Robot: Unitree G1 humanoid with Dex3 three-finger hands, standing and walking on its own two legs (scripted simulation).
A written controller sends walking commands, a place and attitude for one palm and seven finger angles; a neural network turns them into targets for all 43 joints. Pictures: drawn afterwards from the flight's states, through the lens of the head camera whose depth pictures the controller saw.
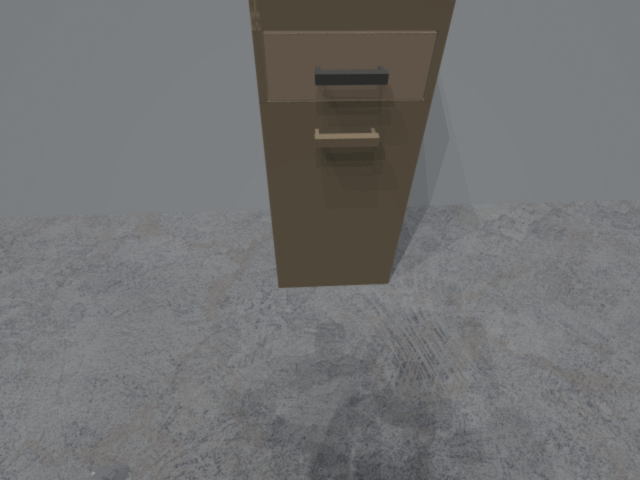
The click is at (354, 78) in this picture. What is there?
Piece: drawer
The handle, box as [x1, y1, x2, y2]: [315, 66, 388, 84]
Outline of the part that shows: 315,66 315,84 387,83 388,73 387,70 384,69 382,66 378,66 377,69 320,70 319,66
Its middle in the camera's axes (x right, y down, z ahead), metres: +0.07 -0.38 +0.89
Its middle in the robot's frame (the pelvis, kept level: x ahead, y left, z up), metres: +0.94 -0.02 +0.09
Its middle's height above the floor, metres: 0.86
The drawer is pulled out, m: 0.00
